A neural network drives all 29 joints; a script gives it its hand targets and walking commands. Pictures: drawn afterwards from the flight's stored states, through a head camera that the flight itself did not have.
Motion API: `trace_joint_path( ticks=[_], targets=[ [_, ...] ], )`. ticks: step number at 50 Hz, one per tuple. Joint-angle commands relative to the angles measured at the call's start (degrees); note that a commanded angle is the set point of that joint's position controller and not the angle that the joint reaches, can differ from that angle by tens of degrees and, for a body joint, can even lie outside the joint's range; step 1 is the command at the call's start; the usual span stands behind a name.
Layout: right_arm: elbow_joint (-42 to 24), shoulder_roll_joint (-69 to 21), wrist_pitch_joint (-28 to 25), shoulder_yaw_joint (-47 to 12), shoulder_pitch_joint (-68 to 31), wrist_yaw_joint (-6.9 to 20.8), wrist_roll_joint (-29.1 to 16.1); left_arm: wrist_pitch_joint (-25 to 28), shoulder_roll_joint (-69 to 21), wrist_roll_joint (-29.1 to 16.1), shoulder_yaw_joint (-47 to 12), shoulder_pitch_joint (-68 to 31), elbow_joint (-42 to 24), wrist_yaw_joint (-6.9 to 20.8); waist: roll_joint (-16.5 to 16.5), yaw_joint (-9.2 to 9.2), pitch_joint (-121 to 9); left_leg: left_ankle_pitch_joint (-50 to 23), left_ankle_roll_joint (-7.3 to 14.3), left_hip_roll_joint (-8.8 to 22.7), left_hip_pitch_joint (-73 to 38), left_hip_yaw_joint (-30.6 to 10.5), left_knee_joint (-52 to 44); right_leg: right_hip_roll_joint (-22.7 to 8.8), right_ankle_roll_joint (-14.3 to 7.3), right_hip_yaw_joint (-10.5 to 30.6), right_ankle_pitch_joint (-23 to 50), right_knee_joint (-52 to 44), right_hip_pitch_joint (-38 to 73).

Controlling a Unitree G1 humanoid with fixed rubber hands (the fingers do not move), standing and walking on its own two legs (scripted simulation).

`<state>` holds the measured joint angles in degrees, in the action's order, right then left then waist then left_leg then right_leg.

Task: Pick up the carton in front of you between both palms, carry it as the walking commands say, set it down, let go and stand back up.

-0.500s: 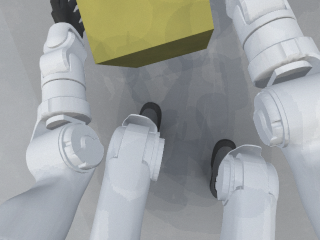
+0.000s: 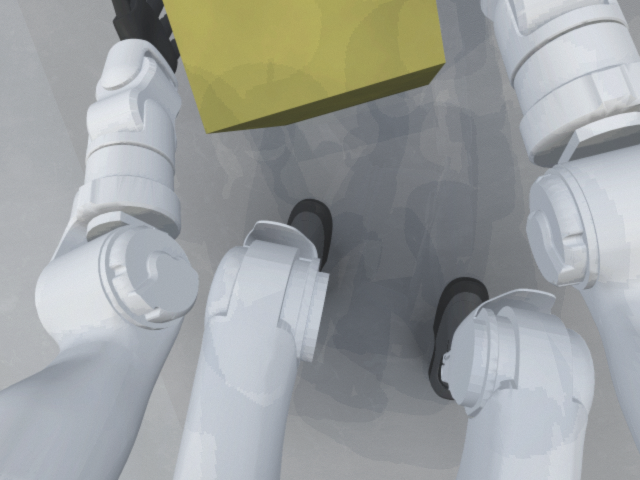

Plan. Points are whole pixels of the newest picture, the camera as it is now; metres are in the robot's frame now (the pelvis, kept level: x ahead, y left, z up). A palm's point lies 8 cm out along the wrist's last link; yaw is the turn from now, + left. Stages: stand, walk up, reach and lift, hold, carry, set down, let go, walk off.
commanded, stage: set down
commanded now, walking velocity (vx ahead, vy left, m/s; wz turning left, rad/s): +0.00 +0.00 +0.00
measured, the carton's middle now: (317, 7) +0.52 +0.17 -0.27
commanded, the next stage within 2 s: let go in 1.30 s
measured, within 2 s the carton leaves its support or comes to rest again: neither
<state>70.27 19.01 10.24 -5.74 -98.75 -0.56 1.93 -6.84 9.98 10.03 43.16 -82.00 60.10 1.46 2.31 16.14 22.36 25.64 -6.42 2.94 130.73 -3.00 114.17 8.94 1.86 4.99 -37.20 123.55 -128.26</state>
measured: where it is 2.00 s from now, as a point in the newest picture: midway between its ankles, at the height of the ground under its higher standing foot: (375, 317)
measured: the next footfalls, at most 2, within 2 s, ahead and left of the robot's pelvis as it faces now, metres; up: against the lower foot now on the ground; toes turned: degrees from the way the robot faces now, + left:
none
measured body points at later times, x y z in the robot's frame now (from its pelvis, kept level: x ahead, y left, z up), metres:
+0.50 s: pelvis -0.01 +0.02 +0.02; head +0.36 +0.07 +0.25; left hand +0.47 +0.36 -0.13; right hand +0.63 +0.03 -0.12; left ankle +0.15 +0.16 -0.36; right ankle +0.08 -0.11 -0.36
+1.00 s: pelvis +0.01 +0.01 +0.12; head +0.36 +0.06 +0.40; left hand +0.46 +0.37 +0.02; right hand +0.65 +0.03 +0.02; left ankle +0.14 +0.16 -0.36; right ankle +0.08 -0.11 -0.36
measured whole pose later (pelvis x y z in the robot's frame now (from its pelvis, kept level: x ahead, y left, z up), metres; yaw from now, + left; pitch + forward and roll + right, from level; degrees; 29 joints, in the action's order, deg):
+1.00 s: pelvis +0.01 +0.01 +0.12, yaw +3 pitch +48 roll +0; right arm 58.1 24.9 20.3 -1.8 -89.5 0.6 1.0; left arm -16.8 9.8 -5.4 28.1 -67.7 38.1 -5.7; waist 3.3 16.0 4.2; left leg 19.5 -2.8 -0.7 117.6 -2.8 89.2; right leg 4.0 1.7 3.2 -34.1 97.5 -111.4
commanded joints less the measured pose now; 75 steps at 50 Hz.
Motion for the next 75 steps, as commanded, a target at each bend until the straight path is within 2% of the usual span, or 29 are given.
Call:
trace_joint_path(
  ticks=[1,4,7,12,16,20,24,28,33,41,46,51,59,64,67,71,75],
  targets=[
    [-5.8,6.3,-1.9,-4.0,-17.2,-1.9,-4.2,4.1,12.4,-4.0,-1.0,-4.5,-0.6,-3.1,14.7,10.36,-52.0,-20.6,1.6,-1.6,-25.3,9.1,-2.7,-4.7,0.8,0.5,19.1,-12.1,26.8],
    [-6.1,6.6,-2.2,-8.3,-19.8,-1.9,-8.4,6.2,14.8,-9.1,-4.6,-7.2,0.3,-4.5,16.0,10.36,-54.7,-22.7,2.3,-1.3,-26.1,8.6,-2.4,-5.6,0.8,1.0,21.7,-10.8,28.1],
    [-9.2,4.3,-2.4,-10.9,-22.3,-1.1,-11.5,7.0,14.0,-13.2,-9.0,-9.7,-0.4,-4.3,17.2,10.57,-58.7,-24.9,3.0,-1.0,-27.9,7.8,-2.3,-6.0,0.8,0.4,22.2,-9.9,28.9],
    [-14.0,5.7,-1.6,-11.0,-23.3,-1.0,-11.6,6.3,14.8,-17.4,-12.8,-9.5,-2.2,-4.7,16.4,10.72,-66.6,-29.3,3.6,-1.2,-37.0,7.1,-3.4,-5.9,0.3,-2.5,19.0,-9.1,30.4],
    [-16.4,9.3,0.3,-8.7,-23.4,-2.1,-9.2,4.8,16.7,-18.4,-13.4,-8.1,-6.7,-6.6,15.3,10.35,-73.9,-29.8,3.8,-2.1,-46.2,8.1,-5.3,-4.8,-0.4,-5.7,14.3,-9.6,31.6],
    [-18.6,11.0,3.0,-6.5,-23.0,-2.7,-8.4,1.7,16.7,-18.5,-14.0,-7.3,-14.6,-8.7,14.4,10.19,-82.0,-28.9,3.9,-3.5,-55.0,9.7,-8.6,-3.1,-0.6,-8.3,9.4,-12.3,33.3],
    [-13.9,11.9,4.8,-2.7,-19.5,-1.7,-8.3,-1.5,12.3,-18.5,-17.1,-7.4,-16.6,-9.5,9.9,7.98,-77.0,-23.8,3.2,-4.4,-57.1,9.8,-11.7,-2.6,-1.7,-9.1,2.9,-15.8,25.4],
    [-9.3,13.3,4.8,1.0,-17.4,-0.1,-7.0,-3.3,9.1,-18.0,-18.8,-8.5,-17.9,-9.3,5.8,5.51,-72.5,-20.1,2.5,-4.7,-57.7,9.7,-14.1,-2.5,-2.6,-8.9,0.5,-19.1,19.9],
    [-7.4,13.8,5.1,3.5,-16.4,1.0,-4.9,-5.0,8.0,-16.4,-18.0,-7.8,-20.1,-8.9,5.0,5.27,-73.6,-18.9,2.0,-5.3,-58.4,10.2,-17.7,-2.2,-2.8,-8.6,0.0,-23.3,21.4],
    [-14.3,11.8,7.4,3.9,-15.3,1.3,-2.3,-7.6,8.8,-15.3,-15.4,-2.3,-25.7,-8.2,9.7,6.82,-83.8,-25.7,1.9,-6.0,-60.5,11.7,-23.8,-1.3,-1.9,-8.8,5.6,-30.3,33.5],
    [-18.9,10.1,8.8,4.2,-12.9,0.9,-1.2,-8.8,9.1,-15.5,-14.7,1.8,-28.7,-7.5,12.9,6.66,-88.4,-31.0,2.2,-6.2,-60.4,12.2,-27.7,-1.2,-1.1,-8.5,12.9,-34.3,42.3],
    [-20.3,8.5,9.3,5.3,-9.0,1.3,0.0,-9.3,8.1,-14.9,-14.0,6.0,-29.4,-6.6,14.2,6.12,-88.5,-34.1,2.3,-6.2,-61.1,12.0,-32.1,-1.3,-0.7,-8.0,18.0,-38.8,47.0],
    [-19.7,7.4,8.9,7.7,-3.8,2.1,1.4,-9.0,6.5,-13.2,-13.4,10.0,-30.3,-5.5,13.0,5.16,-85.8,-36.4,2.5,-6.2,-67.1,11.3,-40.2,-1.6,-0.4,-7.3,20.6,-47.8,50.7],
    [-18.4,7.0,8.5,9.1,-2.2,2.7,2.2,-8.8,5.4,-12.3,-13.4,11.1,-30.1,-5.0,11.9,4.5,-82.4,-35.1,2.6,-6.1,-70.4,11.1,-45.6,-1.9,-0.4,-6.8,19.8,-54.0,53.7],
    [-17.6,6.0,7.9,11.1,0.6,3.0,3.3,-8.3,4.1,-11.1,-13.7,13.0,-29.8,-4.4,10.7,3.39,-81.3,-35.0,2.6,-6.0,-73.2,11.0,-48.2,-2.1,-0.4,-6.6,20.3,-57.3,55.1],
    [-19.4,2.7,6.5,14.3,9.1,1.8,5.6,-6.8,3.1,-8.7,-14.6,19.5,-31.3,-2.7,8.7,1.73,-84.8,-40.8,2.8,-6.1,-80.4,11.0,-51.0,-1.7,0.0,-6.6,27.0,-61.6,59.2],
    [-26.5,-3.6,4.6,17.0,22.0,-1.6,7.4,-4.7,3.0,-6.5,-17.3,30.2,-34.1,0.4,7.4,0.31,-89.2,-47.7,3.6,-6.3,-87.6,10.4,-53.9,-1.3,0.9,-6.3,36.4,-65.5,65.9]
  ],
)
